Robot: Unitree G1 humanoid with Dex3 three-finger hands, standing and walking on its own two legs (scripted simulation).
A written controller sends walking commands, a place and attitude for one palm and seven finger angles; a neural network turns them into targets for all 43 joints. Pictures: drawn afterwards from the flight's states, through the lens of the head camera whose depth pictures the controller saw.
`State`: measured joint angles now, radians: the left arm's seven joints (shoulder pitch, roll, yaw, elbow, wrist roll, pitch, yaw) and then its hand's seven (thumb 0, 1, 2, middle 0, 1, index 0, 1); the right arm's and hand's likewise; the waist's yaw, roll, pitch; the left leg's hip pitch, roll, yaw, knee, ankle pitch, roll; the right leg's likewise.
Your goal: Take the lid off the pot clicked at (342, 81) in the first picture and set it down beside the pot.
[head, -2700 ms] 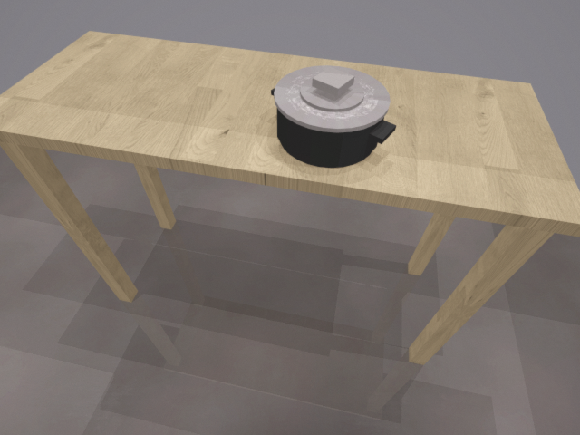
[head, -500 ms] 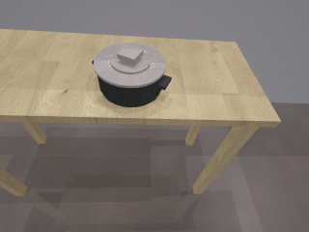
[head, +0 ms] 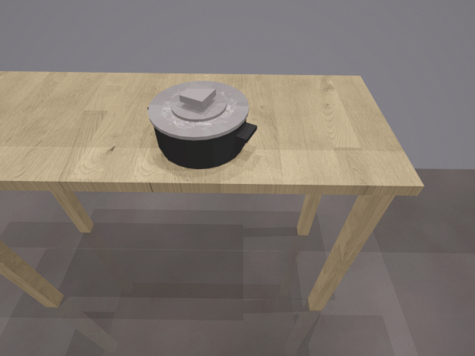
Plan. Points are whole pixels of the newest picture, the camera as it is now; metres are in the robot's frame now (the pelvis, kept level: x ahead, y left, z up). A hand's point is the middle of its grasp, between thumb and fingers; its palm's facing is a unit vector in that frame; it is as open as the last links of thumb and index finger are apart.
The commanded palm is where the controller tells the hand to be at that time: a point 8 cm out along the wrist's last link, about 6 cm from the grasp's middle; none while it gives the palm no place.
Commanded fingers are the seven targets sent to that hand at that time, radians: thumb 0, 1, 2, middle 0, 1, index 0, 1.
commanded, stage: come to a stop and stand still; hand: left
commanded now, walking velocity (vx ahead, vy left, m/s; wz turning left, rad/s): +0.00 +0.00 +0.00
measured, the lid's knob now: (198, 95) +0.57 +0.11 +0.16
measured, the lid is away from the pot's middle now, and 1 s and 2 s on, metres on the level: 0.00 0.00 0.00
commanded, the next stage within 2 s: look again from close up in 0.04 s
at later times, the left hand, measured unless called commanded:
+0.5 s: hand out of the picture +0.00 +0.18 -0.17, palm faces +0.04 -0.98 -0.17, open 7.4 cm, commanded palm none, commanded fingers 0.00 0.90 0.90 -0.20 -0.30 -0.20 -0.30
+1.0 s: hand out of the picture +0.02 +0.17 -0.17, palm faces +0.05 -0.98 -0.17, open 7.4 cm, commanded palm none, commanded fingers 0.00 0.90 0.90 -0.20 -0.30 -0.20 -0.30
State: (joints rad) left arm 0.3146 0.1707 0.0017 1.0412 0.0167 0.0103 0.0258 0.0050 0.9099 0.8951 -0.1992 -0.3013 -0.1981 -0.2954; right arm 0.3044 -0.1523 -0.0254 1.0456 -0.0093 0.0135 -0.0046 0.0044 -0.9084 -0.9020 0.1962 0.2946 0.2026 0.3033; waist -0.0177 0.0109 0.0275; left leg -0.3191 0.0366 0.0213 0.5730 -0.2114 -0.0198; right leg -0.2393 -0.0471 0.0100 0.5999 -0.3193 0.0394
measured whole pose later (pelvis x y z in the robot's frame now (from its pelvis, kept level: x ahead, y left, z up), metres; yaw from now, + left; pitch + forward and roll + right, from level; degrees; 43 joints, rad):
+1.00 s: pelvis +0.02 +0.00 +0.01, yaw +1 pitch -2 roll +0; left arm 0.29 0.16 0.01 1.09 0.02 -0.01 0.02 0.00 0.91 0.90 -0.20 -0.30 -0.20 -0.30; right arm 0.26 -0.14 -0.02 1.12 -0.01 0.00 -0.02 0.01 -0.93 -0.90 0.20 0.29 0.20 0.30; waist 0.00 -0.02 0.04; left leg -0.27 0.03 0.00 0.50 -0.21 -0.02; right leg -0.17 -0.05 -0.02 0.51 -0.31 0.04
